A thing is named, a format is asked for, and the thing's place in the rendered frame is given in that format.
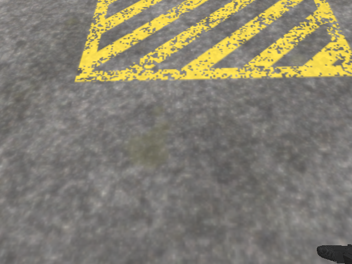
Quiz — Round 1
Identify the right robot hand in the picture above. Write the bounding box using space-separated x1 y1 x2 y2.
317 244 352 264

